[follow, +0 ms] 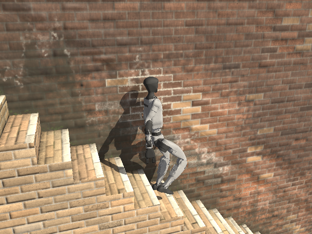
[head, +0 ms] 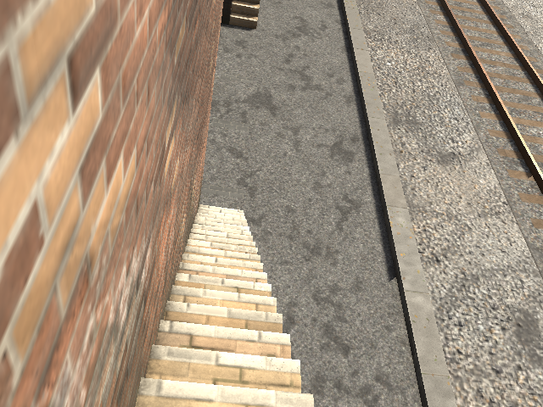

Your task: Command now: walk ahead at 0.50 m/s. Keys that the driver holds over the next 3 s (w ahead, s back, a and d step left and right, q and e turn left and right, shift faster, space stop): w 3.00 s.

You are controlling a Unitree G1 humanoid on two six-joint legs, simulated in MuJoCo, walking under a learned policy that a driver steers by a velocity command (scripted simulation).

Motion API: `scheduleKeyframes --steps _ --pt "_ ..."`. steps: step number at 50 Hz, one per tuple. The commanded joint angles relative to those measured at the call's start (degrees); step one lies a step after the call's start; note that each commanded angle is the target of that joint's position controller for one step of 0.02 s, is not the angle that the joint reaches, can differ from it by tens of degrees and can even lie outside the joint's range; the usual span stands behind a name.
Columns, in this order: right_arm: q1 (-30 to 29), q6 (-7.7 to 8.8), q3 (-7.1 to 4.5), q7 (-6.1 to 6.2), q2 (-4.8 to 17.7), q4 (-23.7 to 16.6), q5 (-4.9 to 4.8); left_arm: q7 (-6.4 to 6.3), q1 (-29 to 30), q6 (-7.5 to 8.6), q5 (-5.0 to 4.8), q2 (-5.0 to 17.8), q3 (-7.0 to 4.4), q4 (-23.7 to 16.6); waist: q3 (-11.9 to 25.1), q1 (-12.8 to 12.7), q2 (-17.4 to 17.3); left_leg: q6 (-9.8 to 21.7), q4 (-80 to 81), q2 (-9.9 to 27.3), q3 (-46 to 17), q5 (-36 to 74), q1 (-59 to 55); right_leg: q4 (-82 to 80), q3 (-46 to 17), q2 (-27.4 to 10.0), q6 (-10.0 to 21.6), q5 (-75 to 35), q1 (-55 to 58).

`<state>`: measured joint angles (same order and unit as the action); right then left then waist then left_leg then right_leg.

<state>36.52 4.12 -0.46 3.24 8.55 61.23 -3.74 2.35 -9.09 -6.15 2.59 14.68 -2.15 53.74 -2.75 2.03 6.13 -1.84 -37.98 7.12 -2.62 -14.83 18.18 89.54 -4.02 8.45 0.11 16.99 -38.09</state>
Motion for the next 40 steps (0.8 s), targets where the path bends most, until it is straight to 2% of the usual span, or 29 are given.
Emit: scheduleKeyframes --steps 1,3,4,6,7,8,9,11,12,13,14,15,16,18,21,23,25,27,29,31,32,33,34,35,36,37,38,39,40 --pt "-7.8 0.79 0.53 1.66 9.5 -7.5 -0.34 0.14 3.5 -0.44 -0.59 -3.7 1.71 -5.7 -5.5 -4.6 -14.2 6.9 24.3 12.1 -12.0 -23.0 14.4 -21.1 -6.5 -4.2 -2.8 -13.8 7.3" --pt "-13.2 1.27 0.40 1.32 12.0 -10.0 -0.19 0.12 0.3 -0.34 -0.66 -3.4 2.04 -5.0 -3.0 -5.8 -23.2 6.1 27.0 12.0 -5.3 -24.9 23.3 -12.5 -1.7 -2.2 -3.3 -14.9 21.0" --pt "-15.6 1.28 0.26 1.00 12.1 -10.8 -0.19 -0.19 -0.3 -0.04 0.05 -2.5 2.21 -5.9 -4.0 -6.4 -23.9 5.2 25.6 11.0 -2.5 -23.6 23.6 -14.0 -0.8 -2.6 -2.9 -14.2 20.4" --pt "-11.9 0.57 -1.46 -0.72 13.0 -9.2 1.71 -0.05 -1.5 0.86 2.77 0.3 1.69 -6.5 -4.2 -3.7 -25.1 5.2 21.2 9.0 2.5 -18.6 16.9 -18.6 4.5 -3.0 -0.9 -10.8 18.1" --pt "-11.3 0.41 -1.29 -1.27 11.1 -8.8 2.75 -0.57 0.3 1.02 2.83 1.2 1.88 -7.7 -3.9 -2.1 -27.4 5.7 19.8 7.6 4.3 -14.5 13.4 -26.0 6.3 -3.7 0.2 -6.4 19.6" --pt "-10.6 0.71 -2.29 -2.76 12.4 -6.8 3.98 -0.04 1.5 1.80 2.79 1.3 2.24 -9.6 -4.1 -0.9 -29.4 6.4 16.7 6.3 6.1 -12.1 10.3 -34.6 7.7 -5.6 0.8 4.2 20.1" --pt "-6.9 -0.47 -3.39 -2.97 13.9 -5.2 5.25 0.13 1.1 2.92 0.91 -0.3 2.97 -9.8 -5.9 0.0 -29.0 8.9 13.5 4.7 4.4 -10.2 5.8 -46.6 10.6 -3.7 0.3 21.2 19.0" --pt "-8.3 -2.70 -5.20 -2.89 12.7 -4.1 3.59 -0.68 -17.4 5.23 0.09 -0.9 2.20 -1.3 1.9 -5.4 -16.4 10.8 -11.2 2.2 4.9 -9.3 11.4 -56.3 6.0 -5.4 0.8 5.9 38.7" --pt "-10.6 -3.52 -5.25 -2.06 9.7 -5.3 5.11 -0.10 -21.6 7.26 -1.78 -0.1 2.12 -0.6 -3.3 -8.0 -0.3 11.0 -30.2 -1.6 2.4 -17.1 26.2 -62.7 -8.3 -9.4 0.1 8.5 41.6" --pt "-15.6 -2.55 -4.04 -1.09 6.4 -8.1 4.53 -0.66 -33.9 8.01 -1.90 7.8 0.45 1.8 0.8 -11.1 19.5 11.8 -38.8 -7.5 -3.0 -18.5 44.8 -54.4 -22.4 -18.2 1.2 -41.9 53.7" --pt "-19.0 -1.42 -3.75 -0.19 7.8 -10.0 4.63 -0.61 -40.5 9.22 -1.67 12.4 -1.35 4.4 4.3 -13.6 19.9 11.1 -39.1 -7.3 -10.0 -17.0 44.1 -57.3 -32.3 -23.9 3.5 -43.2 50.6" --pt "-21.5 -0.88 -4.51 -0.11 9.6 -8.7 4.72 -0.91 -36.9 9.88 -0.45 10.0 -0.96 4.4 -2.0 -10.2 10.3 9.6 -39.2 -6.3 -8.9 -10.6 45.1 -58.0 -29.1 -24.4 5.0 -41.4 46.8" --pt "-23.0 -1.20 -4.86 -0.14 10.1 -7.7 4.98 -1.02 -31.9 10.32 0.70 7.1 -0.29 3.7 -5.2 -8.3 5.2 8.2 -38.8 -6.2 -7.2 -6.0 43.5 -57.2 -26.2 -23.2 4.7 -38.5 41.2" --pt "-22.3 -3.44 -4.45 -0.32 8.8 -6.8 4.54 -1.89 -25.7 10.35 -0.17 2.6 0.58 2.9 -5.8 -4.3 3.7 6.0 -37.5 -6.5 -5.1 1.1 38.5 -55.8 -21.0 -20.3 5.1 -46.7 33.7" --pt "-27.5 -3.53 -3.80 -1.06 6.4 -10.4 5.90 -3.45 -19.4 12.60 -1.89 -0.1 1.85 4.6 -5.4 -1.3 0.5 3.3 -15.9 -8.6 -4.1 26.9 26.8 -54.6 -11.3 -13.4 6.4 -32.1 21.8" --pt "-26.1 -3.96 -2.34 -2.52 3.5 -9.0 4.97 -3.80 -15.7 12.23 -2.54 0.7 1.75 4.8 -0.9 -0.2 -2.6 3.1 -2.9 -10.0 1.4 45.9 5.3 -53.4 -4.1 -11.2 6.9 -17.3 9.6" --pt "-23.4 -4.36 -2.29 -2.55 4.1 -7.5 4.56 -3.24 -18.1 11.84 -2.21 2.1 1.59 6.2 1.7 -1.4 -1.0 3.7 -4.9 -9.7 2.3 52.1 -2.0 -49.3 -4.8 -11.8 8.5 -11.3 8.7" --pt "-22.7 -4.61 -2.65 -1.39 6.1 -6.4 4.25 -3.15 -21.0 10.91 -1.09 0.7 1.82 8.0 0.3 -3.5 -0.8 4.2 -1.4 -8.6 2.4 48.6 2.4 -42.9 -5.9 -11.3 8.8 -8.3 17.0" --pt "-21.0 -4.29 -3.19 -1.05 8.0 -5.8 4.78 -3.78 -25.2 9.81 1.42 0.9 1.77 9.4 -1.4 -5.7 -1.8 4.1 4.8 -8.2 1.2 43.3 5.1 -36.0 -7.7 -10.0 9.0 -13.3 26.1" --pt "-9.3 -4.27 -4.44 -0.80 10.6 -1.9 4.75 -3.27 -23.2 8.87 3.04 3.9 0.92 9.8 1.0 -1.4 -1.4 5.1 9.3 -8.2 0.0 34.6 -2.8 -23.0 -8.9 -8.8 9.4 -29.5 29.3" --pt "0.9 -4.38 -5.74 -0.27 13.4 0.4 4.74 -2.50 -18.6 8.68 2.73 6.2 -0.19 10.3 0.2 4.9 -1.2 6.4 10.9 -5.0 -3.2 29.3 -15.4 -10.7 -8.9 -9.7 8.8 -30.2 18.2" --pt "9.5 -3.92 -6.23 -0.33 15.1 2.9 5.97 -1.81 -16.3 8.83 1.62 5.8 -0.30 9.5 0.6 9.9 -8.2 7.7 20.8 -5.6 1.3 34.0 -25.2 8.1 -3.8 -4.2 6.3 -31.5 11.3" --pt "11.1 -3.18 -6.56 -1.10 17.9 2.9 5.66 -1.43 -15.9 9.50 1.28 3.6 -0.62 7.2 -0.6 7.9 -18.5 12.4 10.8 5.0 -9.2 57.2 -37.9 28.2 -0.4 4.2 3.3 23.6 -9.5" --pt "4.3 -1.47 -4.20 -2.71 13.8 0.2 4.93 -2.05 -24.3 10.19 0.57 -0.9 0.62 5.1 -2.3 -2.2 -13.1 15.3 3.0 12.6 -16.7 71.6 -35.6 16.0 -1.3 -0.2 2.8 28.3 -17.8" --pt "1.3 -0.61 -4.10 -2.86 11.7 0.1 3.32 -2.96 -23.3 9.30 3.43 1.9 0.41 6.5 -3.6 -2.3 -8.9 19.5 6.2 13.7 -18.4 62.4 -28.5 13.0 -1.7 -2.8 2.3 24.1 -17.0" --pt "0.9 -0.37 -3.58 -2.38 10.8 0.1 2.39 -3.16 -19.9 8.11 4.71 2.7 0.56 5.9 -3.7 -2.1 -8.3 21.7 7.9 13.4 -21.1 50.5 -21.8 15.9 -0.1 -3.2 2.2 26.8 -16.2" --pt "-1.2 0.60 -2.85 -0.80 9.6 0.9 0.98 -3.82 -16.6 7.77 4.12 2.3 0.95 3.0 -4.3 -4.8 -10.4 23.6 7.4 12.9 -25.8 31.8 -10.7 0.7 -7.3 -6.6 1.1 7.7 -14.2" --pt "-0.7 0.86 -2.17 0.34 9.1 1.9 1.28 -4.11 -11.8 6.93 3.26 2.9 0.90 0.9 -6.1 -4.0 -14.9 25.0 6.4 13.2 -31.8 28.2 -4.5 0.5 -5.1 -6.9 -0.9 10.7 -15.5" --pt "-5.3 0.71 0.04 1.33 4.4 0.3 1.07 -3.75 -10.7 6.34 0.72 2.5 1.38 0.8 -8.4 -7.3 -8.0 21.1 5.5 6.9 -21.8 26.7 9.5 -15.2 -5.1 -8.2 -4.4 -4.9 -5.6"
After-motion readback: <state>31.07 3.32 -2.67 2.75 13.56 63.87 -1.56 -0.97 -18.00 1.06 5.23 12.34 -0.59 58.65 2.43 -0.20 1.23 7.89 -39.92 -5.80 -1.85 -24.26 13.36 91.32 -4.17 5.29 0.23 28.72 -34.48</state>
